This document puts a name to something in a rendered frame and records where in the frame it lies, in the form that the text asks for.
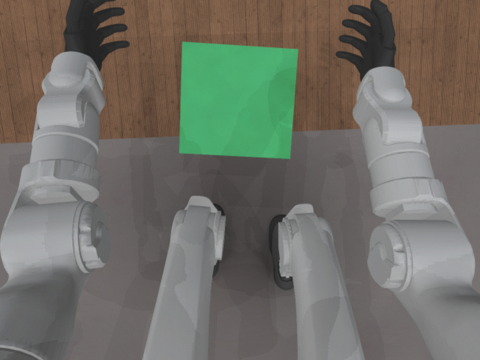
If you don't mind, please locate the robot left hand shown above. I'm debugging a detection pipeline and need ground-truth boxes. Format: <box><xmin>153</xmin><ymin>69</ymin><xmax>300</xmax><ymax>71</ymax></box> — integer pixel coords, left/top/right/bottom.
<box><xmin>64</xmin><ymin>0</ymin><xmax>130</xmax><ymax>71</ymax></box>

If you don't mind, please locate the robot right hand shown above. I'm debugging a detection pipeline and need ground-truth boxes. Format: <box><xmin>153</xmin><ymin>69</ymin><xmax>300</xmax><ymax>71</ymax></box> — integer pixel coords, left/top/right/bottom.
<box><xmin>336</xmin><ymin>0</ymin><xmax>396</xmax><ymax>81</ymax></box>

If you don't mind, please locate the right robot forearm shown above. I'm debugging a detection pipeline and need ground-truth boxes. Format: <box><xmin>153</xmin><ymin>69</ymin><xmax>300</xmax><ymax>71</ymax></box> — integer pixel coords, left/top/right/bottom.
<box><xmin>352</xmin><ymin>66</ymin><xmax>475</xmax><ymax>278</ymax></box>

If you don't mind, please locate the left robot shin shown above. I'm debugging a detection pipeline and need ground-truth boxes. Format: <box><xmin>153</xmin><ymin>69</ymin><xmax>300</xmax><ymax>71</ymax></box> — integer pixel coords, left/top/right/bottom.
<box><xmin>170</xmin><ymin>196</ymin><xmax>218</xmax><ymax>265</ymax></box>

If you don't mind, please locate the robot shin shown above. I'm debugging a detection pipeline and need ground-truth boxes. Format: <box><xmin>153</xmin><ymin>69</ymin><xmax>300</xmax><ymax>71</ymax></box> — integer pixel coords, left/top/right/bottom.
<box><xmin>170</xmin><ymin>196</ymin><xmax>218</xmax><ymax>265</ymax></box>
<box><xmin>279</xmin><ymin>204</ymin><xmax>334</xmax><ymax>277</ymax></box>

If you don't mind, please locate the left robot upper arm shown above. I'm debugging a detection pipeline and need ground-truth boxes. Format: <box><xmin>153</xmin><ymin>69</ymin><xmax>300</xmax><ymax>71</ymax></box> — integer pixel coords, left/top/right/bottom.
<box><xmin>0</xmin><ymin>200</ymin><xmax>112</xmax><ymax>360</ymax></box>

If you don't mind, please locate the right robot upper arm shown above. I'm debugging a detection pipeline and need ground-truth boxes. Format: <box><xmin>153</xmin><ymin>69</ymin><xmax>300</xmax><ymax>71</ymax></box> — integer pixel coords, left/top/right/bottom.
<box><xmin>367</xmin><ymin>220</ymin><xmax>480</xmax><ymax>360</ymax></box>

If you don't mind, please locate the carton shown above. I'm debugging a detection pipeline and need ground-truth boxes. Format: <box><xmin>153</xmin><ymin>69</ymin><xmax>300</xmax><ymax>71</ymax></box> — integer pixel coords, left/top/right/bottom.
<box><xmin>179</xmin><ymin>42</ymin><xmax>298</xmax><ymax>159</ymax></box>

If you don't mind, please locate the left robot forearm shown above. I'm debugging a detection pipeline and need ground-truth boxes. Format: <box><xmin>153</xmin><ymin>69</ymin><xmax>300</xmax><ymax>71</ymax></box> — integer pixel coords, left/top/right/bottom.
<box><xmin>0</xmin><ymin>52</ymin><xmax>106</xmax><ymax>273</ymax></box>

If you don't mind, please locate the right robot shin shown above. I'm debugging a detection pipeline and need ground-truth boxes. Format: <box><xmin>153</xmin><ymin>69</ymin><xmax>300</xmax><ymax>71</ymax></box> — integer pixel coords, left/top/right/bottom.
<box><xmin>279</xmin><ymin>204</ymin><xmax>334</xmax><ymax>277</ymax></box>

